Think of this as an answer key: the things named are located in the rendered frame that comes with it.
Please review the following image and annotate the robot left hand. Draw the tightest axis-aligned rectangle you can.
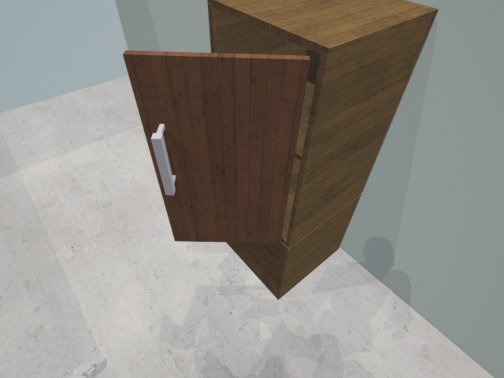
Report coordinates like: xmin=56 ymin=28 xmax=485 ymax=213
xmin=68 ymin=358 xmax=107 ymax=378

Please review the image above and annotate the cupboard door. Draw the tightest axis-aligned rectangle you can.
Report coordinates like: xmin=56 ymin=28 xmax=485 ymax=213
xmin=123 ymin=50 xmax=310 ymax=243

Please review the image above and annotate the handle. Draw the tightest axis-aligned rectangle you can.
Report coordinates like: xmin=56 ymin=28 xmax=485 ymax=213
xmin=151 ymin=124 xmax=176 ymax=195

